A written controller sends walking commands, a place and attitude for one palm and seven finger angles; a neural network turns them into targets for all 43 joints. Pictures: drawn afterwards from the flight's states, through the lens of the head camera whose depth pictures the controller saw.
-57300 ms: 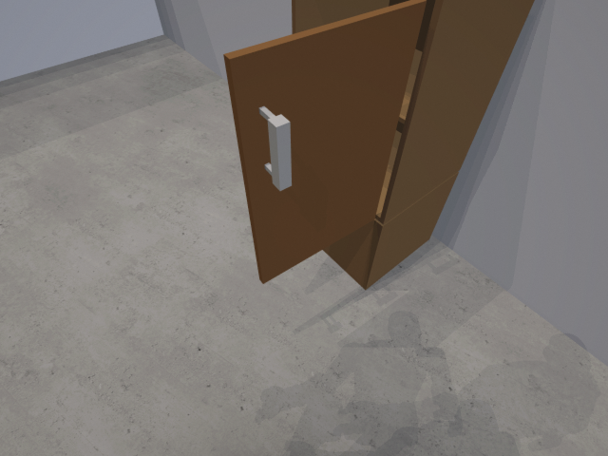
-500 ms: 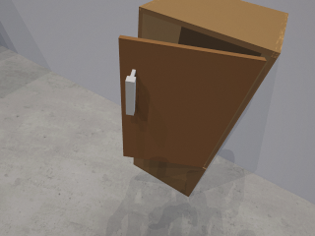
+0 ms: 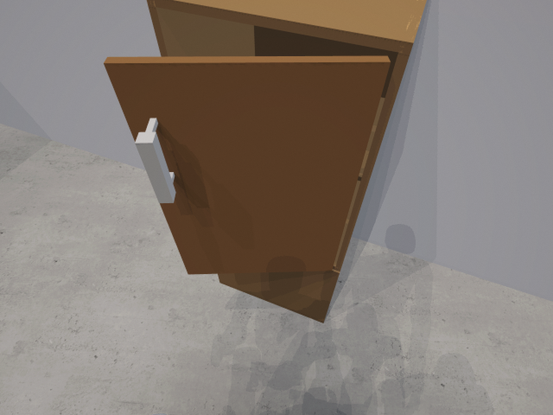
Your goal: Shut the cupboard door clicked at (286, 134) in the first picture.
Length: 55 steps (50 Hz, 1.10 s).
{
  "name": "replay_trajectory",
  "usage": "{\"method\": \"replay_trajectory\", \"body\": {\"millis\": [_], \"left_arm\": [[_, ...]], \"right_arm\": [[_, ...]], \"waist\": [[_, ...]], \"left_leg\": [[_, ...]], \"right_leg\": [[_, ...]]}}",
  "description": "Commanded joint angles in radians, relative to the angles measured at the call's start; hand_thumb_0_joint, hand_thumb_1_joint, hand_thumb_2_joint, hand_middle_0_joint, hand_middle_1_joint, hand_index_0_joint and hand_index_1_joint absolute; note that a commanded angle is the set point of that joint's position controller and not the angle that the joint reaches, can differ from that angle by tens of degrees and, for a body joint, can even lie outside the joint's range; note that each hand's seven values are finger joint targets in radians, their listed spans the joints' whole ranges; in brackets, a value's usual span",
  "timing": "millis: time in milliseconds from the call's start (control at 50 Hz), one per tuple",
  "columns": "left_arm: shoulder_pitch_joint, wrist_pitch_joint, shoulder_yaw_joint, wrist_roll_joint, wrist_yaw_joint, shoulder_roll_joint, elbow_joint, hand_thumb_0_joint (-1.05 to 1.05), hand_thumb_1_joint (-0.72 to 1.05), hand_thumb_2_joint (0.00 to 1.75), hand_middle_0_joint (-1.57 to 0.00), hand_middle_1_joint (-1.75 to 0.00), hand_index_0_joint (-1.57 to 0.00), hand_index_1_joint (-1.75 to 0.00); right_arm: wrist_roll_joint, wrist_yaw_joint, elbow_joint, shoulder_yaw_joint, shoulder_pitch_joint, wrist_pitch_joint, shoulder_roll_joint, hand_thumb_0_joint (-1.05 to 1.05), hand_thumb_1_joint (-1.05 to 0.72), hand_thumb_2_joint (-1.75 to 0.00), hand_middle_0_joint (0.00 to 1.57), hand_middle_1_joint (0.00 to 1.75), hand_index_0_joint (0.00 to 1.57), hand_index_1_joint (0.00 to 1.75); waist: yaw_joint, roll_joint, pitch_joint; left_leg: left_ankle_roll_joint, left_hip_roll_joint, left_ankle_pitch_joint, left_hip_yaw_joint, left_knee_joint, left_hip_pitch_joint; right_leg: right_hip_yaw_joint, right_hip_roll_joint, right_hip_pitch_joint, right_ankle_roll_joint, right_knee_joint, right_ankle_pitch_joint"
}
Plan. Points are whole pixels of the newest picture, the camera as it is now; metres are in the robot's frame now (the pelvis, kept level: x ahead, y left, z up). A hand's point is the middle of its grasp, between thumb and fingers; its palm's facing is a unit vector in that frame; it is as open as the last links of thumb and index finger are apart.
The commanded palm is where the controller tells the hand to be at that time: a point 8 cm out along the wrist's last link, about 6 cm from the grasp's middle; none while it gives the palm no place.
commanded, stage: come to a stop and stand still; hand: left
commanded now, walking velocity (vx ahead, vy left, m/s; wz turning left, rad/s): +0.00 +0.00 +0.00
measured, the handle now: (160, 161) +0.49 +0.19 +0.09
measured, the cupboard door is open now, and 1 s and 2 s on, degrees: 24 24 24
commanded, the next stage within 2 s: look again from close up in 0.38 s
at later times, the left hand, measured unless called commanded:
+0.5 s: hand out of the picture -0.02 +0.15 -0.17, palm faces +0.06 -0.98 -0.18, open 7.3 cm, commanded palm none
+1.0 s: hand out of the picture -0.05 +0.20 -0.18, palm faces +0.06 -0.98 -0.21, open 7.4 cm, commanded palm none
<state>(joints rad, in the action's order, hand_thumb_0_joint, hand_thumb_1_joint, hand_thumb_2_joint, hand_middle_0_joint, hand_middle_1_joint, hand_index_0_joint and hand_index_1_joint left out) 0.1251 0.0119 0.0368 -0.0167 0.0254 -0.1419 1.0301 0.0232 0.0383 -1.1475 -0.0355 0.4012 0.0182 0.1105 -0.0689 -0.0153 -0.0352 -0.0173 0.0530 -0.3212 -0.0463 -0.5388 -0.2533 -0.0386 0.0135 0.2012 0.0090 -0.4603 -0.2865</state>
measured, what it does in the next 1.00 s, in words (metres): stands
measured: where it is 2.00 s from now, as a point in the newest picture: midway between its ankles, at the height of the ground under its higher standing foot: outside the picture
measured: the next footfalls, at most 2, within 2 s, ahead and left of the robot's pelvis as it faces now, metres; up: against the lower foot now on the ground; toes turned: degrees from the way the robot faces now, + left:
right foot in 2.00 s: +0.11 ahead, -0.11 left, +0.00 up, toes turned +3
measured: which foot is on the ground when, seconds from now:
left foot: down 0.00-1.00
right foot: down 0.00-1.00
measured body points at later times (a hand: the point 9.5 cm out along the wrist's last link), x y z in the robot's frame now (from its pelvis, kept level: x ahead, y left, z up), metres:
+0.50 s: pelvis +0.00 -0.02 +0.01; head +0.01 -0.02 +0.46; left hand -0.02 +0.20 -0.16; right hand +0.01 -0.25 -0.15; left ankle +0.00 +0.12 -0.74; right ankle -0.02 -0.12 -0.74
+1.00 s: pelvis -0.04 +0.02 +0.00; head -0.05 +0.03 +0.45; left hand -0.05 +0.26 -0.16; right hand -0.02 -0.20 -0.15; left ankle +0.00 +0.12 -0.74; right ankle -0.02 -0.12 -0.74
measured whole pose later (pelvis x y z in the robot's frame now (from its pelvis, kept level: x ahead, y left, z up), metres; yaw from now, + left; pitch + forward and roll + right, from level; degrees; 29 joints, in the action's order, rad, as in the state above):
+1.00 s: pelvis -0.04 +0.02 +0.00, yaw +2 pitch -1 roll +0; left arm 0.33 0.01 0.00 -0.03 0.03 -0.18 1.06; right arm 0.02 0.01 -1.04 0.00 0.31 0.00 0.16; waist 0.00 0.01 0.00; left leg 0.03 -0.01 -0.20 -0.05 -0.48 -0.27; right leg -0.05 0.07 0.23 0.03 -0.49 -0.24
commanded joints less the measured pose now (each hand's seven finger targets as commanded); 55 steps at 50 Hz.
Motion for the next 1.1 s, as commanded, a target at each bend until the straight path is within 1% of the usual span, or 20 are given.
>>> {"method": "replay_trajectory", "body": {"millis": [0,40,80,120,160,240,360,440,460,480,500,520,560,600,660,720,780,820,1020,1080], "left_arm": [[0.109,-0.024,0.012,0.003,0.013,-0.122,0.006,0.0,0.9,0.9,-0.2,-0.3,-0.2,-0.3],[0.103,-0.027,-0.001,0.011,0.013,-0.089,0.013,0.0,0.9,0.9,-0.2,-0.3,-0.2,-0.3],[0.117,-0.025,-0.001,0.012,0.012,-0.063,0.014,0.0,0.9,0.9,-0.2,-0.3,-0.2,-0.3],[0.117,-0.016,0.001,0.008,0.013,-0.068,0.013,0.0,0.9,0.9,-0.2,-0.3,-0.2,-0.3],[0.134,-0.016,0.002,0.008,0.012,-0.072,0.018,0.0,0.9,0.9,-0.2,-0.3,-0.2,-0.3],[0.159,-0.022,0.001,0.006,0.012,-0.084,0.023,0.0,0.9,0.9,-0.2,-0.3,-0.2,-0.3],[0.183,-0.026,-0.006,0.006,0.01,-0.096,0.04,0.0,0.9,0.9,-0.2,-0.3,-0.2,-0.3],[0.207,-0.026,-0.012,0.005,0.009,-0.095,0.058,0.0,0.9,0.9,-0.2,-0.3,-0.2,-0.3],[0.3,-0.058,-0.013,-0.009,0.053,-0.133,0.095,0.0,0.9,0.9,-0.2,-0.3,-0.2,-0.3],[0.292,-0.077,-0.007,-0.007,0.05,-0.181,0.079,0.0,0.9,0.9,-0.2,-0.3,-0.2,-0.3],[0.291,-0.075,-0.007,-0.003,0.042,-0.173,0.059,0.0,0.9,0.9,-0.2,-0.3,-0.2,-0.3],[0.279,-0.07,-0.018,0.002,0.04,-0.149,0.057,0.0,0.9,0.9,-0.2,-0.3,-0.2,-0.3],[0.268,-0.064,-0.024,0.004,0.033,-0.115,0.044,0.0,0.9,0.9,-0.2,-0.3,-0.2,-0.3],[0.243,-0.048,-0.028,0.0,0.028,-0.101,0.037,0.0,0.9,0.9,-0.2,-0.3,-0.2,-0.3],[0.246,-0.032,-0.033,-0.004,0.019,-0.095,0.034,0.0,0.9,0.9,-0.2,-0.3,-0.2,-0.3],[0.253,-0.026,-0.032,-0.007,0.015,-0.101,0.024,0.0,0.9,0.9,-0.2,-0.3,-0.2,-0.3],[0.266,-0.021,-0.03,-0.01,0.013,-0.102,0.015,0.0,0.9,0.9,-0.2,-0.3,-0.2,-0.3],[0.274,-0.019,-0.029,-0.011,0.01,-0.104,0.012,0.0,0.9,0.9,-0.2,-0.3,-0.2,-0.3],[0.274,-0.025,-0.03,-0.007,0.007,-0.112,0.005,0.0,0.9,0.9,-0.2,-0.3,-0.2,-0.3],[0.293,-0.023,-0.028,-0.011,0.003,-0.104,0.015,0.0,0.9,0.9,-0.2,-0.3,-0.2,-0.3]], "right_arm": [[0.001,0.0,0.038,-0.004,0.033,-0.004,0.035,0.0,-0.9,-0.9,0.2,0.3,0.2,0.3],[-0.005,0.001,0.014,-0.006,0.05,-0.01,0.047,0.0,-0.9,-0.9,0.2,0.3,0.2,0.3],[-0.005,0.002,0.0,-0.006,0.042,-0.019,0.053,0.0,-0.9,-0.9,0.2,0.3,0.2,0.3],[-0.005,0.001,0.004,-0.006,0.003,-0.014,0.059,0.0,-0.9,-0.9,0.2,0.3,0.2,0.3],[-0.004,0.002,0.007,-0.004,-0.012,-0.015,0.056,0.0,-0.9,-0.9,0.2,0.3,0.2,0.3],[-0.006,0.002,0.013,-0.005,-0.039,-0.016,0.073,0.0,-0.9,-0.9,0.2,0.3,0.2,0.3],[-0.009,0.002,0.024,0.001,-0.07,-0.014,0.096,0.0,-0.9,-0.9,0.2,0.3,0.2,0.3],[-0.011,0.001,0.023,0.007,-0.084,-0.016,0.103,0.0,-0.9,-0.9,0.2,0.3,0.2,0.3],[-0.017,-0.011,0.1,0.01,-0.178,-0.043,0.148,0.0,-0.9,-0.9,0.2,0.3,0.2,0.3],[-0.017,-0.017,0.139,0.02,-0.173,-0.042,0.104,0.0,-0.9,-0.9,0.2,0.3,0.2,0.3],[-0.016,-0.014,0.124,0.013,-0.099,-0.047,0.078,0.0,-0.9,-0.9,0.2,0.3,0.2,0.3],[-0.016,-0.011,0.119,0.013,-0.069,-0.052,0.092,0.0,-0.9,-0.9,0.2,0.3,0.2,0.3],[-0.018,-0.007,0.121,0.01,-0.069,-0.049,0.125,0.0,-0.9,-0.9,0.2,0.3,0.2,0.3],[-0.014,-0.008,0.126,0.011,-0.087,-0.048,0.135,0.0,-0.9,-0.9,0.2,0.3,0.2,0.3],[-0.011,-0.014,0.145,0.012,-0.115,-0.038,0.14,0.0,-0.9,-0.9,0.2,0.3,0.2,0.3],[-0.007,-0.018,0.153,0.009,-0.102,-0.036,0.152,0.0,-0.9,-0.9,0.2,0.3,0.2,0.3],[-0.004,-0.018,0.159,0.005,-0.102,-0.04,0.167,0.0,-0.9,-0.9,0.2,0.3,0.2,0.3],[-0.004,-0.02,0.166,0.004,-0.106,-0.039,0.178,0.0,-0.9,-0.9,0.2,0.3,0.2,0.3],[-0.008,-0.023,0.145,0.008,-0.081,-0.04,0.171,0.0,-0.9,-0.9,0.2,0.3,0.2,0.3],[-0.001,-0.024,0.123,0.006,-0.054,-0.031,0.166,0.0,-0.9,-0.9,0.2,0.3,0.2,0.3]], "waist": [[0.051,0.248,-0.002],[0.04,0.185,-0.004],[0.05,0.084,-0.01],[0.058,0.03,-0.076],[0.062,0.002,-0.081],[0.061,0.038,-0.016],[0.062,0.052,-0.011],[0.064,0.019,-0.026],[0.103,0.02,-0.06],[0.061,0.024,-0.03],[0.047,0.024,0.062],[0.044,0.027,0.13],[0.048,0.07,0.168],[0.056,0.026,0.069],[0.066,0.009,-0.097],[0.067,0.012,-0.12],[0.077,-0.048,-0.099],[0.082,-0.038,-0.082],[0.081,0.018,-0.052],[0.076,0.019,-0.035]], "left_leg": [[-0.014,0.022,-0.04,0.009,-0.03,-0.08],[-0.014,0.031,0.117,0.019,0.052,-0.002],[-0.007,0.053,0.276,0.027,0.113,0.067],[-0.009,0.058,0.238,0.027,0.124,0.049],[-0.004,0.059,0.244,0.029,0.14,0.045],[-0.006,0.058,0.253,0.022,0.135,0.085],[-0.005,0.059,0.248,0.02,0.154,0.115],[-0.003,0.061,0.242,0.023,0.17,0.119],[-0.013,0.048,0.216,-0.008,-0.064,-0.002],[-0.004,0.01,0.115,-0.005,-0.041,-0.025],[0.018,0.005,0.08,-0.007,0.012,0.029],[0.022,0.013,0.143,0.004,0.03,0.06],[0.03,0.046,0.253,0.037,0.044,0.099],[0.033,0.061,0.275,0.057,0.069,0.066],[0.042,0.046,0.047,0.091,0.151,-0.043],[0.048,0.041,-0.093,0.122,0.208,-0.092],[0.059,0.053,-0.168,0.152,0.259,-0.123],[0.061,0.054,-0.209,0.165,0.278,-0.148],[0.058,0.042,-0.142,0.155,0.255,-0.122],[0.066,0.05,-0.256,0.157,0.254,-0.102]], "right_leg": [[0.151,0.218,-0.065,-0.115,0.146,0.359],[0.096,0.179,-0.049,-0.095,0.095,0.423],[0.059,0.12,-0.018,-0.059,0.079,0.358],[0.066,0.106,0.027,-0.04,0.113,0.226],[0.068,0.099,0.011,-0.035,0.12,0.216],[0.071,0.106,-0.036,-0.032,0.119,0.301],[0.074,0.109,-0.036,-0.031,0.14,0.298],[0.073,0.103,-0.026,-0.029,0.152,0.257],[0.147,0.17,-0.02,0.005,0.113,0.721],[0.129,0.221,-0.099,-0.022,0.055,1.064],[0.115,0.214,-0.136,-0.048,-0.003,1.043],[0.078,0.181,-0.146,-0.058,-0.023,0.879],[0.064,0.134,-0.115,-0.049,-0.01,0.568],[0.047,0.102,-0.034,-0.041,0.011,0.281],[0.069,0.081,0.078,-0.037,0.076,-0.055],[0.059,0.071,0.088,-0.033,0.072,-0.12],[0.036,0.062,0.052,-0.028,0.044,-0.083],[0.027,0.06,0.031,-0.026,0.03,-0.079],[0.051,0.081,0.041,-0.027,0.066,-0.068],[0.029,0.064,0.058,-0.03,0.053,-0.2]]}}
